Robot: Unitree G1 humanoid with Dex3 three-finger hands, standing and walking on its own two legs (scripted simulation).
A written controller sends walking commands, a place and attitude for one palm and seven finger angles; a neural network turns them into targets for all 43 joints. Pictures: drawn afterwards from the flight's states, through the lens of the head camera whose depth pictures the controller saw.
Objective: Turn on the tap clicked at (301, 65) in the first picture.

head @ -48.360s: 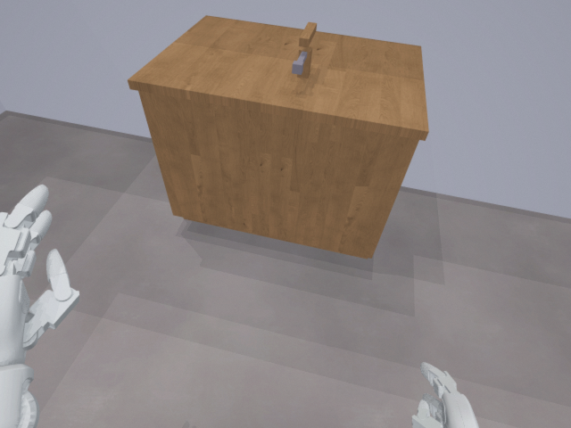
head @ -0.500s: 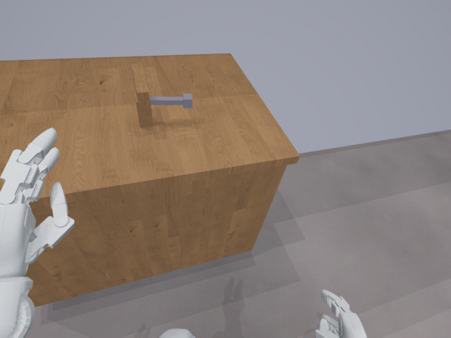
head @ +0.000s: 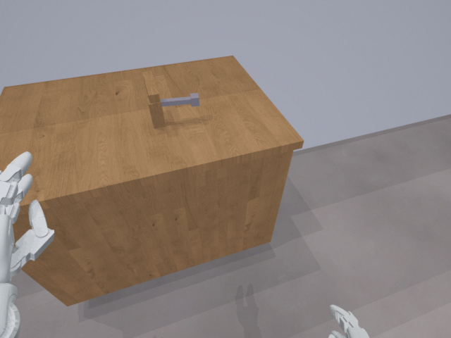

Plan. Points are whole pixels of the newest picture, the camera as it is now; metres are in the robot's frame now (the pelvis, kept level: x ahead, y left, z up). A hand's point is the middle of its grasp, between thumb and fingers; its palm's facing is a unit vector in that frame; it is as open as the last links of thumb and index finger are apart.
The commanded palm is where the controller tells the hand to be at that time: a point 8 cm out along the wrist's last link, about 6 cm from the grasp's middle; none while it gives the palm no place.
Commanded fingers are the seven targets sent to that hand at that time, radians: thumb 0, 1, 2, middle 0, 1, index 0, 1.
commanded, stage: stop stepping back and stand still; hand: left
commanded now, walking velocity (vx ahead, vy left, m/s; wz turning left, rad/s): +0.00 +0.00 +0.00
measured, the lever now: (194, 99) +0.74 +0.14 +0.04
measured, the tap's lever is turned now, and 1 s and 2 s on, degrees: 82 82 82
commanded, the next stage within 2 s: stand and check the lever's angle in 1.24 s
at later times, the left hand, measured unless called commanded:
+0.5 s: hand (64, 212) +0.25 +0.26 +0.15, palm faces +0.38 -0.86 -0.34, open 7.4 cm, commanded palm +0.20 +0.30 +0.18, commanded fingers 0.00 0.90 0.90 -0.20 -0.30 -0.20 -0.30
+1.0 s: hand (45, 210) +0.25 +0.28 +0.15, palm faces +0.39 -0.86 -0.33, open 7.4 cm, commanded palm +0.20 +0.32 +0.18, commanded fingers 0.00 0.90 0.90 -0.20 -0.30 -0.20 -0.30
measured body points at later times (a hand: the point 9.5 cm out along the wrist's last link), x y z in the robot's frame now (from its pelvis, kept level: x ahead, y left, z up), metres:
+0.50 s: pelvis +0.04 +0.02 +0.00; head +0.04 +0.02 +0.45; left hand +0.23 +0.30 +0.17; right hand +0.20 -0.22 -0.09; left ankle +0.06 +0.13 -0.74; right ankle +0.01 -0.07 -0.74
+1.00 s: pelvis +0.04 +0.04 +0.00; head +0.04 +0.05 +0.45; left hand +0.23 +0.33 +0.17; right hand +0.22 -0.19 -0.07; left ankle +0.06 +0.13 -0.74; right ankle +0.01 -0.07 -0.74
